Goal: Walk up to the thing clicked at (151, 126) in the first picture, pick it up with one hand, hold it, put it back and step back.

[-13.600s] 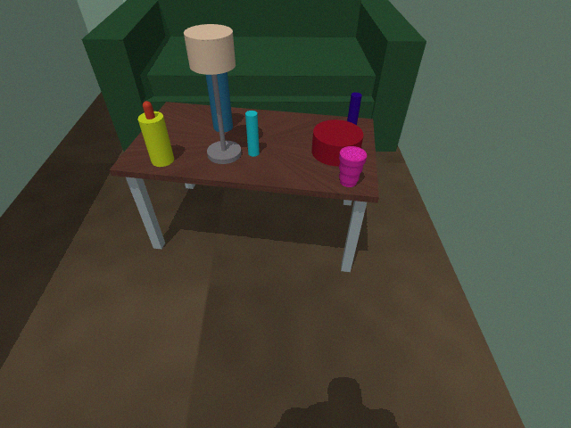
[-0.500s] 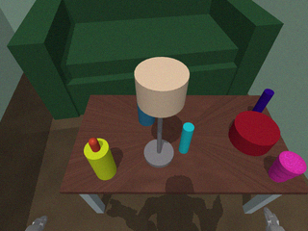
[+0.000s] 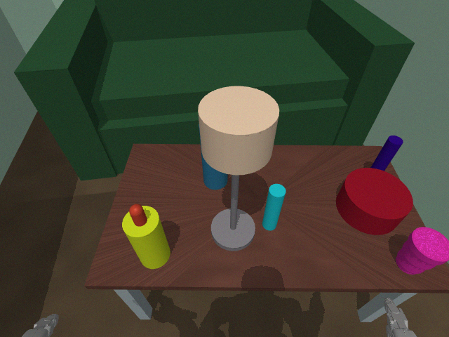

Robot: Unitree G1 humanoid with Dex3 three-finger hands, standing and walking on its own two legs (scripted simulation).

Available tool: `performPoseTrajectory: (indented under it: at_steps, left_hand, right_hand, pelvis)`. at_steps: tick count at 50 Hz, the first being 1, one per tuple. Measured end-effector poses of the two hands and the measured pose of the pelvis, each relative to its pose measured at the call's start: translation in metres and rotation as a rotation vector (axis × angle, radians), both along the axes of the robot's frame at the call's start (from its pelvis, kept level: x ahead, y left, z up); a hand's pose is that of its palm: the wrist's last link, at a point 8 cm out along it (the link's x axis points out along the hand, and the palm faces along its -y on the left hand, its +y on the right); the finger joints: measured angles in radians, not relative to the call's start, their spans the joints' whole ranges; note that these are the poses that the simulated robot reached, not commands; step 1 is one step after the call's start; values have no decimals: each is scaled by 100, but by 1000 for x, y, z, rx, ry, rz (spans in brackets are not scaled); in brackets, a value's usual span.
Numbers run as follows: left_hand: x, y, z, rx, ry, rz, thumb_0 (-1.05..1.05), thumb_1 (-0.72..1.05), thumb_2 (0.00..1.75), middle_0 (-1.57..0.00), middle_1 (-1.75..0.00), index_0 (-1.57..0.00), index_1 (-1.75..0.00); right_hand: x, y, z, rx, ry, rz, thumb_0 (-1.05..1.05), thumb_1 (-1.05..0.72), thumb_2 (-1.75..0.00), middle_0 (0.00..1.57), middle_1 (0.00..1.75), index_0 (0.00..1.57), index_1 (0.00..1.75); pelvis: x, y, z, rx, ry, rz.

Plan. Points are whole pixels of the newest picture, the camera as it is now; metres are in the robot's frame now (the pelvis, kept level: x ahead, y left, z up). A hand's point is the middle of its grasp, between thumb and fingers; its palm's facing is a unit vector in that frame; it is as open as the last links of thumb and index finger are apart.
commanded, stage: go down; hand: left
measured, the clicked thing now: (146, 233) +0.42 +0.21 -0.14
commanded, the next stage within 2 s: approach in 1.82 s
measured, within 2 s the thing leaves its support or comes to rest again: neither
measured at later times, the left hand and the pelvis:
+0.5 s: hand out of the picture +0.15 +0.29 -0.07, palm faces +0.11 -0.94 -0.32, open 17.2 cm; pelvis -0.01 +0.00 -0.01, yaw +0 degrees
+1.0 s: hand (21, 285) +0.24 +0.35 +0.01, palm faces +0.19 -0.96 -0.22, open 17.4 cm; pelvis -0.02 +0.00 -0.01, yaw +0 degrees
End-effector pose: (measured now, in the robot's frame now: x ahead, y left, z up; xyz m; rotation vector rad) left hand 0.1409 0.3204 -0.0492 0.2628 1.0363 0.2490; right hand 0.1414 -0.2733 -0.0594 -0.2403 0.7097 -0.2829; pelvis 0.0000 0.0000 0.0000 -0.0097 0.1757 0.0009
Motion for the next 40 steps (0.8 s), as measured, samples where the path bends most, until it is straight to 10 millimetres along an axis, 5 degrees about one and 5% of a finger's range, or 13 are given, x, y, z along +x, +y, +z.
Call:
performPoseTrajectory:
  at_steps: [27, 40]
  left_hand:
    - [-10, 19, 18, 1, -101, -2, -1, -49, 8, -7, -5, -6, -6]
    - [48, 54, 60, 15, -326, 4, -1, -49, 9, -7, -6, -5, -7]
  right_hand:
    - [-8, 10, 7, -23, -102, 11, -1, 54, -5, 6, 5, 6, 5]
    - [-15, 7, 2, -46, -97, -12, -1, 53, -6, 6, 5, 6, 5]
  pelvis:
    - [-8, 0, -16, -6, 22, 9]
    - [-14, 2, -17, -12, 13, 12]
